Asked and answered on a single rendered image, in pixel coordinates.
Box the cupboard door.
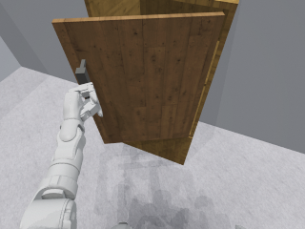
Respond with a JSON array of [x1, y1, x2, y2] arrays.
[[51, 11, 225, 144]]

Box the left robot hand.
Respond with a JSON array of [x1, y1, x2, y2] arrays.
[[63, 82, 103, 125]]

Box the robot left upper arm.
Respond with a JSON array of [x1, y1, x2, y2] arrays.
[[21, 198, 77, 229]]

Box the left robot forearm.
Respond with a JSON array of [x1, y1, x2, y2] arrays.
[[18, 119, 87, 229]]

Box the left robot shin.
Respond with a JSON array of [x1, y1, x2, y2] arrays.
[[118, 221, 129, 225]]

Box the handle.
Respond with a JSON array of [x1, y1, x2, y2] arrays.
[[75, 59, 96, 99]]

